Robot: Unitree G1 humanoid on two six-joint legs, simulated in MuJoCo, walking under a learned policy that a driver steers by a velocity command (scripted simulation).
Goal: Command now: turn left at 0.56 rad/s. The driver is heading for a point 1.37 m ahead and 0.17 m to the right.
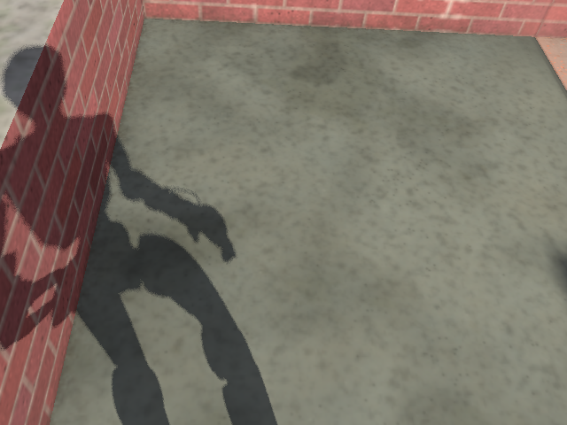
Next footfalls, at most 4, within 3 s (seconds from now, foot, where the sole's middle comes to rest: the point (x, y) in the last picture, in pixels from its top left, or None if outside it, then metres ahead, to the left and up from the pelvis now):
0.30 right None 0.10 -0.10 -0.77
0.62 left None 0.01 0.09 -0.78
2.20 left None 0.32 0.15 -0.75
2.70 right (259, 337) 0.68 0.03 -0.75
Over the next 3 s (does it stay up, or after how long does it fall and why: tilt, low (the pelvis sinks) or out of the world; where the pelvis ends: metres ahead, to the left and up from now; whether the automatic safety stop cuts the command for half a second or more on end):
stays up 0.59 0.06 0.02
